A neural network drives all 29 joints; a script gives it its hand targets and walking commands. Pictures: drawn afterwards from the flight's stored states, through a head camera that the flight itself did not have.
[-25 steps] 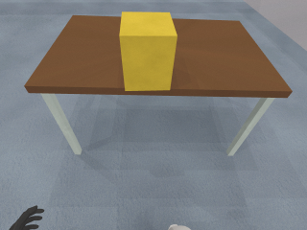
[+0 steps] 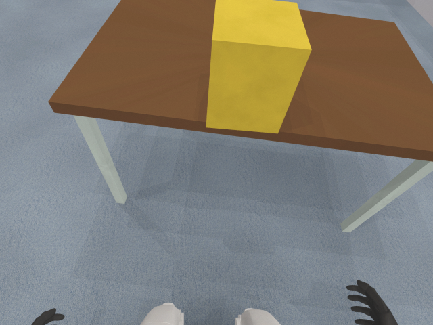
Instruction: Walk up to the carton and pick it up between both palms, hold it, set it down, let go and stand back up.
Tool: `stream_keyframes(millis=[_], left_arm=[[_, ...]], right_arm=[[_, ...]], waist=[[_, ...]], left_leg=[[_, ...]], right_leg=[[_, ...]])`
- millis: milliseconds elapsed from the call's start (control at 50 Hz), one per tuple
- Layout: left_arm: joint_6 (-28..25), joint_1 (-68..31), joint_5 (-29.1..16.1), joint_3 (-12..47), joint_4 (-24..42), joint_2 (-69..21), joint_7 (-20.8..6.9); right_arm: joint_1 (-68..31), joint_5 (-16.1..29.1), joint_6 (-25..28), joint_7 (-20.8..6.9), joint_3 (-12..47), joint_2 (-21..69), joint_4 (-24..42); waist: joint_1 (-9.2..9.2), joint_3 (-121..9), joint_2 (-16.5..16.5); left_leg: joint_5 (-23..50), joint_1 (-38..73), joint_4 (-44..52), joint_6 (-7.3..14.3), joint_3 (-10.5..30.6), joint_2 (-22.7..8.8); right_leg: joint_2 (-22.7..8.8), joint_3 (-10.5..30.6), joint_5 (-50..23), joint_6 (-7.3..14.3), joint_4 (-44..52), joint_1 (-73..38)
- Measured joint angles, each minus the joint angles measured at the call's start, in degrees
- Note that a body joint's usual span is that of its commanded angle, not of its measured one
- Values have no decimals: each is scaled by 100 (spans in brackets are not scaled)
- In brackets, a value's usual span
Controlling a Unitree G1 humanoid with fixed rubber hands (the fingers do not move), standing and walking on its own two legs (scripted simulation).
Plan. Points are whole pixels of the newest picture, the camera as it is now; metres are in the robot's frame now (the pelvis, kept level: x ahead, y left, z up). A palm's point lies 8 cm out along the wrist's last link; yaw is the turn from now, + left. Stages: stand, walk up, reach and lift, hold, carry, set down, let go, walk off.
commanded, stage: walk up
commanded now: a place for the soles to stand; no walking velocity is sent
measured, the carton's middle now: (249, 68) +0.70 -0.06 +0.06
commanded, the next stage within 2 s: none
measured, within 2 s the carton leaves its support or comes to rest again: neither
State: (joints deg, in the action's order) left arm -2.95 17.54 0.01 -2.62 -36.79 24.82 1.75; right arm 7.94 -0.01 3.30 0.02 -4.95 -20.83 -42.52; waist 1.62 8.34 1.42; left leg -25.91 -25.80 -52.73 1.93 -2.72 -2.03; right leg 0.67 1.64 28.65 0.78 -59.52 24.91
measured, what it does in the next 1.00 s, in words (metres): lifts its left foot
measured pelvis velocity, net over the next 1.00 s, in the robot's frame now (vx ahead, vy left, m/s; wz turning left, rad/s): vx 0.07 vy -0.04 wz -0.06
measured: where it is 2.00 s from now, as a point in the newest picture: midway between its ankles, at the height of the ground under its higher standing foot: (214, 304)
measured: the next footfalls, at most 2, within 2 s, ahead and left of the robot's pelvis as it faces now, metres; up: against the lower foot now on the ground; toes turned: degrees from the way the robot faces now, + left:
left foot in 1.12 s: +0.27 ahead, +0.08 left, +0.00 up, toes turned +1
right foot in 1.50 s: +0.22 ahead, -0.17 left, +0.00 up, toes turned -5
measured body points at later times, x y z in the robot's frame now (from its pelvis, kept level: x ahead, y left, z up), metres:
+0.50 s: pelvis -0.01 -0.01 +0.00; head +0.02 +0.00 +0.44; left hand +0.16 +0.30 -0.08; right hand +0.14 -0.33 -0.08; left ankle +0.02 +0.10 -0.69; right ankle +0.01 -0.14 -0.69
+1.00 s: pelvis +0.07 -0.04 +0.00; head +0.07 -0.05 +0.45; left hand +0.14 +0.29 -0.07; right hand +0.19 -0.37 -0.08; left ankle +0.11 +0.08 -0.64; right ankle +0.01 -0.14 -0.69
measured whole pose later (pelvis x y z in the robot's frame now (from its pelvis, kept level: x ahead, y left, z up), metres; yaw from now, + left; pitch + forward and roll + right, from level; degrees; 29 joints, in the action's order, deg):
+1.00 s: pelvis +0.07 -0.04 +0.00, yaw -4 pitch +1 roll +0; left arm -7.2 27.1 0.0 -2.6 -36.8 25.0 0.7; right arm 12.4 0.0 3.7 -2.3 -4.8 -25.7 -44.3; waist 2.3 -2.1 -1.7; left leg -28.4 -37.0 -68.7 1.7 -3.1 -3.6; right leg 1.6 0.4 30.6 1.7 -49.1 19.3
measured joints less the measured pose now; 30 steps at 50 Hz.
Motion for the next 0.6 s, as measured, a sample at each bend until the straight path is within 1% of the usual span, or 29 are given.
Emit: stream_keyframes(millis=[40,80,120,200,320,480,540,560,600], left_arm=[[0,-90,0,3,2,2,0],[-10,-162,0,4,1,-2,0],[-23,-221,0,12,-1,-45,0],[-27,-334,0,29,0,-26,0],[-27,-664,0,29,0,-25,2],[-27,-626,0,32,-4,-26,2],[-27,-627,0,32,-5,-26,2],[-27,-615,0,33,-5,-26,-3],[-28,-467,0,34,-7,-26,-59]], right_arm=[[-71,0,-20,0,26,42,0],[-128,0,-56,1,39,35,-2],[-180,0,-130,1,39,-3,-3],[-209,0,-232,1,40,-27,-2],[-207,0,-196,1,40,-71,-14],[-202,0,-273,-18,40,-115,-83],[-184,0,-268,-26,40,-129,-156],[-177,0,-253,-39,41,-135,-172],[-76,0,-177,-137,41,-165,-173]], waist=[[-19,9,15],[-43,39,6],[-122,107,-91],[-219,77,-155],[-270,-5,-146],[-349,-261,-147],[-341,-357,-147],[-332,-384,-147],[-327,-532,-147]], left_leg=[[-10,-37,-14,0,-31,-2],[-44,-77,-78,0,-70,-5],[-56,-70,-139,0,-53,-37],[-68,-24,-89,-9,-53,-32],[-36,-12,-107,-10,-53,-34],[-13,-2,-104,-10,-53,-35],[-10,-1,-104,-10,-53,-38],[-11,0,-104,-10,-53,-39],[-200,9,-130,-10,-53,-39]], right_leg=[[-16,-5,3,0,325,-6],[-25,-9,-211,-17,891,-79],[-11,-47,-238,-123,835,-84],[-15,-48,-218,-143,792,-84],[-14,-50,-228,-145,746,-84],[-14,-50,-244,-146,729,-85],[-11,-51,-248,-146,729,-84],[-9,-51,-244,-135,728,-85],[-2,-56,-47,-12,689,-87]])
